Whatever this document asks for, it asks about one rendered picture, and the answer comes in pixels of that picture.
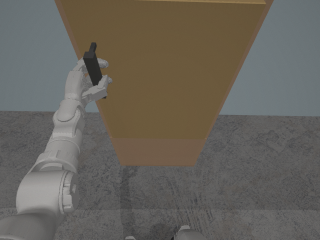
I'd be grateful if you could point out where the robot left forearm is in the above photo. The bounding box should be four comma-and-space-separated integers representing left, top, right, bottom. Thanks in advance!
16, 99, 86, 212

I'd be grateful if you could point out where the robot right thigh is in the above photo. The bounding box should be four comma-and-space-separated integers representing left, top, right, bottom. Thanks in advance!
173, 229, 206, 240

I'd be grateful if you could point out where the cupboard door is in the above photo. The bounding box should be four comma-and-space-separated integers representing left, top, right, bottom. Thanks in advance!
60, 0, 266, 140

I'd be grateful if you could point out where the robot left upper arm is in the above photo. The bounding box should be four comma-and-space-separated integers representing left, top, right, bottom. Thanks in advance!
0, 169, 80, 240

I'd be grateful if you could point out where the right robot shin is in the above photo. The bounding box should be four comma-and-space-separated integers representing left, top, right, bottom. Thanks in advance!
178, 225, 190, 233

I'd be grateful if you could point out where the robot left hand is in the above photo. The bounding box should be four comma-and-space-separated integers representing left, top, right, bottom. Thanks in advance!
64, 57, 113, 108

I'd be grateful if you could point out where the handle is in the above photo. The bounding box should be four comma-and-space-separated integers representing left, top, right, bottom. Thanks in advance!
83, 42, 107, 99

